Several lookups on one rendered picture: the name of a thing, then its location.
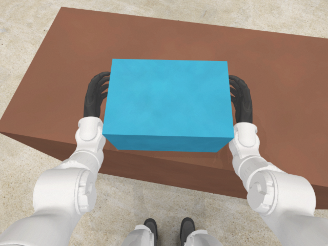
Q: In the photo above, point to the carton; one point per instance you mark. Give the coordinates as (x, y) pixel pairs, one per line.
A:
(168, 105)

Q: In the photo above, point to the robot right forearm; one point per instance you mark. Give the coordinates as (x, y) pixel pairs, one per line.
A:
(246, 158)

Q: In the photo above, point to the right robot upper arm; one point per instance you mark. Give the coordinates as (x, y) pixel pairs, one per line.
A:
(286, 204)

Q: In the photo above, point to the right robot thigh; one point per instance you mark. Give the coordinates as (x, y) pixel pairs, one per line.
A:
(203, 240)

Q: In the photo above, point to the robot left hand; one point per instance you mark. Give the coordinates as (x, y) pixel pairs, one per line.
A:
(94, 95)

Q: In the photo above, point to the pedestal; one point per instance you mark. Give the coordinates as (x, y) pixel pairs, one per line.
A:
(287, 76)

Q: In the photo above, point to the robot right hand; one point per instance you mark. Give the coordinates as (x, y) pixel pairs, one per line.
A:
(242, 100)

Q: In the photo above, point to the left robot upper arm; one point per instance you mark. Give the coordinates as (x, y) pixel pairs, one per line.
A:
(61, 197)

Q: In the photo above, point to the right robot shin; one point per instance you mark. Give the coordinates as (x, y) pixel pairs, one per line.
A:
(193, 233)

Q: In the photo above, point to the robot left forearm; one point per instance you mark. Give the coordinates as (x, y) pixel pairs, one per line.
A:
(88, 153)

